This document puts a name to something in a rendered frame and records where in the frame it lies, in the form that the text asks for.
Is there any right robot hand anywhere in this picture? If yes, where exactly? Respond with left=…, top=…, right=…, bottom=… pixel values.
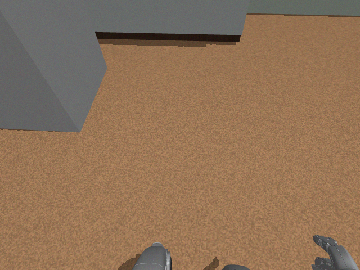
left=311, top=235, right=359, bottom=270

